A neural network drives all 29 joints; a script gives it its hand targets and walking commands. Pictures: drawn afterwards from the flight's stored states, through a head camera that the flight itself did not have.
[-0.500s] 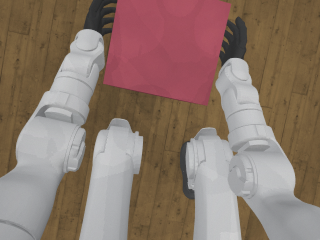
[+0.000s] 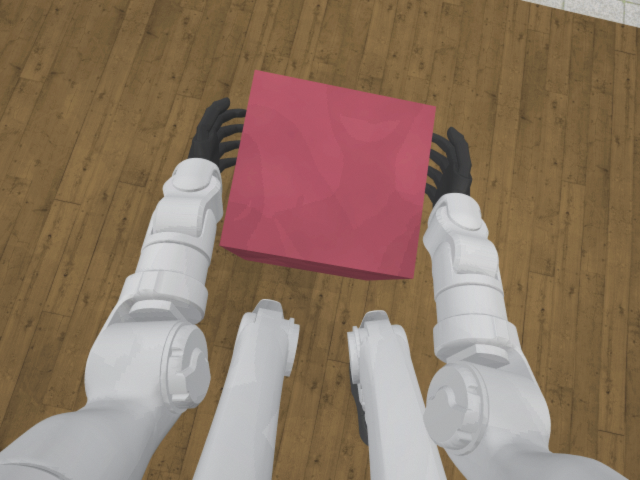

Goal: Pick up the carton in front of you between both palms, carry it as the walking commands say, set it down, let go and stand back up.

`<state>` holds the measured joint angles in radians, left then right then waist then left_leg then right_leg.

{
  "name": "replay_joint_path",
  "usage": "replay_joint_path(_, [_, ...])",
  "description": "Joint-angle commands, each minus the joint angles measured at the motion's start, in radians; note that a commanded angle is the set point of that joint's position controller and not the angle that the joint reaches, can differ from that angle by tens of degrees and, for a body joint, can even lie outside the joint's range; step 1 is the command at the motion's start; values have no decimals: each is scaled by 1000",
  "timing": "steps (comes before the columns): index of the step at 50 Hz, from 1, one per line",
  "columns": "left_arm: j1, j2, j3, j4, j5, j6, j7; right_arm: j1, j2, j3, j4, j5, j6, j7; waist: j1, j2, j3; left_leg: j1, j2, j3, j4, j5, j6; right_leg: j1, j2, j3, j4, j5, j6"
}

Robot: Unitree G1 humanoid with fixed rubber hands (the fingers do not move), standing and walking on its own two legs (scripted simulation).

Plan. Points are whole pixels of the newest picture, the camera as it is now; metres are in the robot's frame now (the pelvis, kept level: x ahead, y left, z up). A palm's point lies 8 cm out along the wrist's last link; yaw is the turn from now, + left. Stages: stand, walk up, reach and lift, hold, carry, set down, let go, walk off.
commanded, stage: reach and lift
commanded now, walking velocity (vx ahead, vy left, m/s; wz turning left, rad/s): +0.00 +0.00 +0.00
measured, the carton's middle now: (322, 197) +0.46 +0.03 -0.14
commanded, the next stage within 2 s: none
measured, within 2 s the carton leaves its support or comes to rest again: neither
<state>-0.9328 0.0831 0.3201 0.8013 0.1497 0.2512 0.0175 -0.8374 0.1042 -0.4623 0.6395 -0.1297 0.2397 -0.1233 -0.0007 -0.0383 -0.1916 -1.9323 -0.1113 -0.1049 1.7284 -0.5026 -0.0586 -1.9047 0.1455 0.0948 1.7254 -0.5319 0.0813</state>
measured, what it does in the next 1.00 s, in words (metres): rises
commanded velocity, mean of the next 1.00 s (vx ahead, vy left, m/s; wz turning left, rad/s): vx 0.00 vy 0.00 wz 0.00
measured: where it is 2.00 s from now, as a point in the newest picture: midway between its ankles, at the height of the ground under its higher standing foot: (311, 407)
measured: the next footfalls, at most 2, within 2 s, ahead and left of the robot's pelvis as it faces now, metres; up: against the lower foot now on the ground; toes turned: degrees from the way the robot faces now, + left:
none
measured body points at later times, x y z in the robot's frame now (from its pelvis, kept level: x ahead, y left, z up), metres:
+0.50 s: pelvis +0.06 +0.00 +0.14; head +0.19 +0.01 +0.57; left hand +0.44 +0.17 +0.09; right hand +0.43 -0.13 +0.09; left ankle +0.10 +0.13 -0.47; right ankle +0.10 -0.13 -0.47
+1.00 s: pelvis +0.10 +0.00 +0.25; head +0.10 +0.00 +0.70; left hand +0.40 +0.16 +0.24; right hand +0.41 -0.14 +0.25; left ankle +0.10 +0.13 -0.47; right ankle +0.10 -0.13 -0.47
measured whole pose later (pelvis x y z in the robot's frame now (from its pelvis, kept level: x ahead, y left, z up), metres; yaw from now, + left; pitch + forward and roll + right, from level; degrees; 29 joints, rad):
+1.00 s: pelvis +0.10 +0.00 +0.25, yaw +2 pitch +8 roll +0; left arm -0.24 -0.14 0.25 0.45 0.19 0.43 0.06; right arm -0.25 0.15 -0.27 0.45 -0.19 0.41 -0.04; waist 0.00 -0.01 -0.15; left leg -0.45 -0.06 -0.15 0.59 -0.27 -0.01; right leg -0.43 0.06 0.16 0.59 -0.30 0.02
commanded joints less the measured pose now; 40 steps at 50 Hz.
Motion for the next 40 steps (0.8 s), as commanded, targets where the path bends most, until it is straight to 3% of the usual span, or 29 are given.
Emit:
replay_joint_path(1, [-490, -1085, -491, -67, -129, -8, -205, -604, 1000, 620, -3, 114, -2, 208, 26, 73, -925, 668, -59, 162, -247, 161, 33, 490, 69, -169, -221, 145, -28])
replay_joint_path(10, [-331, -1118, -574, -139, -160, -3, -203, -421, 1032, 721, -35, 142, 10, 215, 29, 59, -862, 833, -58, 136, -377, 239, 32, 678, 55, -127, -374, 217, -22])
replay_joint_path(25, [-67, -1146, -543, -120, -103, -25, -198, -134, 1017, 682, 14, 72, -9, 235, 8, 54, -603, 1134, -33, 60, -686, 313, 45, 979, 13, -52, -691, 291, -47])
replay_joint_path(40, [147, -1188, -621, -238, -97, 39, -203, 95, 1011, 740, -49, 55, 60, 293, -5, 58, -410, 1524, 1, 4, -1029, 505, 44, 1386, -30, -7, -1027, 483, -67])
